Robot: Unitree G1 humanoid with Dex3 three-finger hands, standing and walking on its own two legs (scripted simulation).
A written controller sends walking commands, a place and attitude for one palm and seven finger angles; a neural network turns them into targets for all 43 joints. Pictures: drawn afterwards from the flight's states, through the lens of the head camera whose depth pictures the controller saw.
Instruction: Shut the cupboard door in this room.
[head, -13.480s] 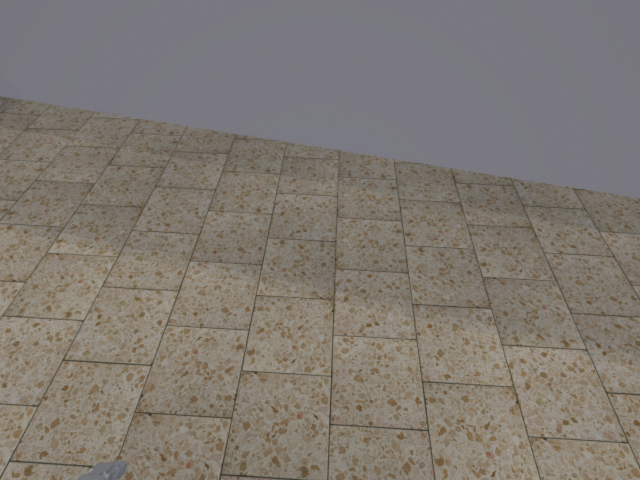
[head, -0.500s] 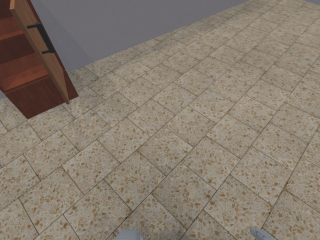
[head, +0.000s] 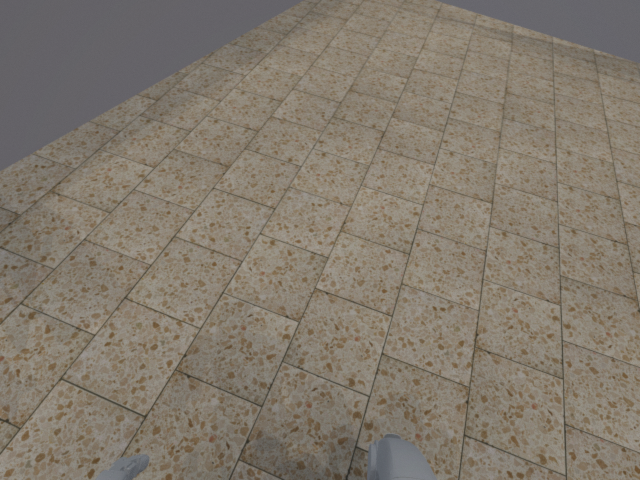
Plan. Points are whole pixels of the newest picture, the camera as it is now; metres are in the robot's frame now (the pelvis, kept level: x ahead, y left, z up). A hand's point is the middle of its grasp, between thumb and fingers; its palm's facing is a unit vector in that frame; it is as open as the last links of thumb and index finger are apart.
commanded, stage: walk around to get in front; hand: left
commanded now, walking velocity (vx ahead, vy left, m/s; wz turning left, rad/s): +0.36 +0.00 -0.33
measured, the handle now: out of the picture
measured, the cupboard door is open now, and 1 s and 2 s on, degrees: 78 78 78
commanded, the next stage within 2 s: none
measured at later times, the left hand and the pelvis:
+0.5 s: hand (229, 351) +0.33 +0.16 -0.17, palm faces -0.12 -0.96 -0.25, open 7.1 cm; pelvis +0.24 -0.04 -0.01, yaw -9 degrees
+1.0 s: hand (276, 236) +0.58 +0.11 -0.17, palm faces -0.24 -0.95 -0.19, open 7.3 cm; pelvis +0.47 -0.06 +0.00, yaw -15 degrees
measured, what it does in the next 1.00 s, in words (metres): walks ahead, turning right: right foot, then left foot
